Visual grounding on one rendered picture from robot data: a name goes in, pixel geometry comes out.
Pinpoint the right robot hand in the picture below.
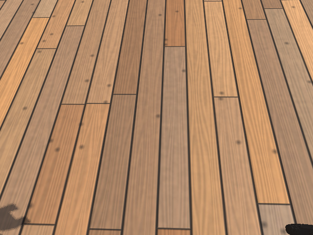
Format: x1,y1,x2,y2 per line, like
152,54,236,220
286,223,313,235

